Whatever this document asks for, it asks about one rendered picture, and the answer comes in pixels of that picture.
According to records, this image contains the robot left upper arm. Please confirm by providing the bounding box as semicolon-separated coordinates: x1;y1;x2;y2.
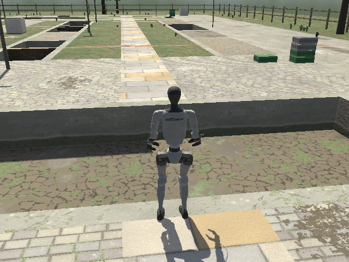
150;110;163;139

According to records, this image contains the right robot hand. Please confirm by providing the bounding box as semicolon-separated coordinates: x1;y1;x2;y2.
188;138;201;146

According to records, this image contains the left robot foot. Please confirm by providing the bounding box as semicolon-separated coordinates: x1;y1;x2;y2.
157;208;165;221

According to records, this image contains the robot right forearm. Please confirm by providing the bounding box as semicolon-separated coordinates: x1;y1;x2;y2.
194;131;201;142

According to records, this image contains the left robot hand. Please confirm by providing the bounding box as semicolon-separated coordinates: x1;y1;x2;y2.
147;142;159;151

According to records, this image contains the robot left forearm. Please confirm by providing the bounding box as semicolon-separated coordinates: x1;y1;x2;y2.
147;131;155;145

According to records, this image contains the right robot shin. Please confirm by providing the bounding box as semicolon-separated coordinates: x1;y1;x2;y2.
179;175;188;212

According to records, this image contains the robot right upper arm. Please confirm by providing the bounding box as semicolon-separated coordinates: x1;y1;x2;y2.
186;110;199;139

